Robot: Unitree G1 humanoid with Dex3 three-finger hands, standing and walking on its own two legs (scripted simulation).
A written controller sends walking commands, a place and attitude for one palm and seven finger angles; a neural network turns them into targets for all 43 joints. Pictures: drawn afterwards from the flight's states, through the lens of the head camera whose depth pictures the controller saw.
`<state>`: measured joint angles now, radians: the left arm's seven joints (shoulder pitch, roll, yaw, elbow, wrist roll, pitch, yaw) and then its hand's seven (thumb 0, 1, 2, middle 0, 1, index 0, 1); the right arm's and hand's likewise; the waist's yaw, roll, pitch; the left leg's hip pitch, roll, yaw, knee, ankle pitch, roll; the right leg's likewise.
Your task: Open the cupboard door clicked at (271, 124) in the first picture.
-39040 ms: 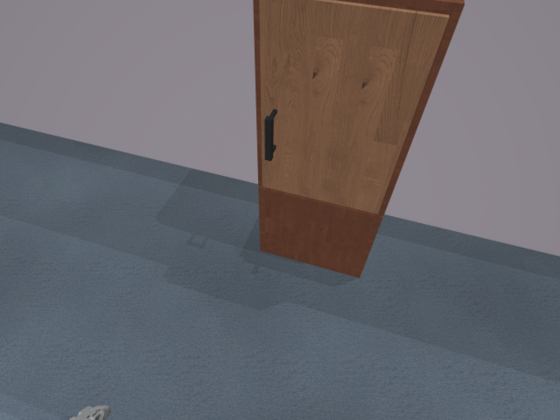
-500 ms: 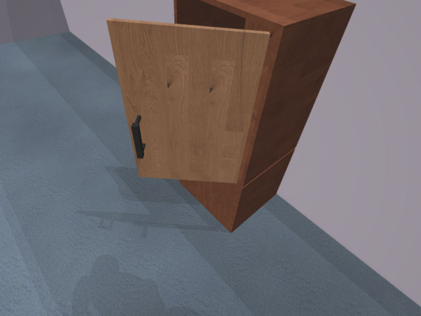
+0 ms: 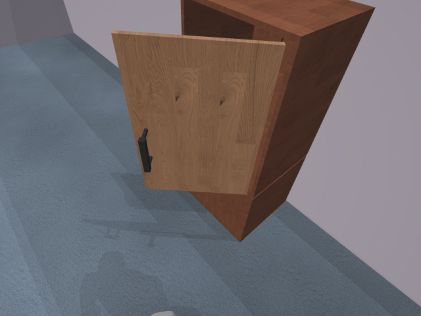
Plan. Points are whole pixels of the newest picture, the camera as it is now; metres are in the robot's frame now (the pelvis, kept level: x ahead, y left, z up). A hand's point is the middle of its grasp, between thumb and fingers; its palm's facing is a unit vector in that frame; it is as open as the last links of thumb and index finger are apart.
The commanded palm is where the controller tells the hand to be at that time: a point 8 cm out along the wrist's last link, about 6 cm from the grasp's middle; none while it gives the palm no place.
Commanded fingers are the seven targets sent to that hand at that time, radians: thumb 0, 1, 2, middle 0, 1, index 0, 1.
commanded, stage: shuffle to correct the standing spot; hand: left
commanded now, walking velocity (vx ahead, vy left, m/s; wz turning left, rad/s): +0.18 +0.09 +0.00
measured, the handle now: (146, 151) +0.60 +0.24 -0.11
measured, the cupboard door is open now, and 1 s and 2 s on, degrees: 46 46 46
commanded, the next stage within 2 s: come to a stop and stand still in 0.04 s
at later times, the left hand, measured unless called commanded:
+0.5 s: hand out of the picture +0.13 +0.22 -0.18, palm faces -0.01 -0.98 -0.21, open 7.3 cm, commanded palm none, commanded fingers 0.00 0.90 0.90 -0.20 -0.30 -0.20 -0.30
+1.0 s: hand out of the picture +0.11 +0.24 -0.17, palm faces +0.00 -0.97 -0.23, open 7.4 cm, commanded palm none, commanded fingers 0.00 0.90 0.90 -0.20 -0.30 -0.20 -0.30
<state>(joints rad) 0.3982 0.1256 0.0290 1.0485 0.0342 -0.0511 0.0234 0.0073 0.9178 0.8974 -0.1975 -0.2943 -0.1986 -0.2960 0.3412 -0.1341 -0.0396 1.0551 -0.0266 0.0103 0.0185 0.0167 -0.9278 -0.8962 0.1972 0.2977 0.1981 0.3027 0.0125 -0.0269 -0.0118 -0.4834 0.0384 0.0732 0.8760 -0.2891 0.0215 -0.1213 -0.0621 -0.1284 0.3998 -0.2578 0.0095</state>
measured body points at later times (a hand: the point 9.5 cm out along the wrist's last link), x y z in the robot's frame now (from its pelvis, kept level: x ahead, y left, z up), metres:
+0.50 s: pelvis +0.07 +0.04 -0.01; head +0.08 +0.04 +0.44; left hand +0.13 +0.27 -0.16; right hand +0.08 -0.18 -0.17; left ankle +0.10 +0.15 -0.74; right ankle +0.11 -0.06 -0.74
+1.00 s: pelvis +0.08 +0.06 -0.01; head +0.08 +0.04 +0.44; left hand +0.11 +0.29 -0.15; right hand +0.09 -0.16 -0.17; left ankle +0.10 +0.15 -0.74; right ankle +0.11 -0.06 -0.74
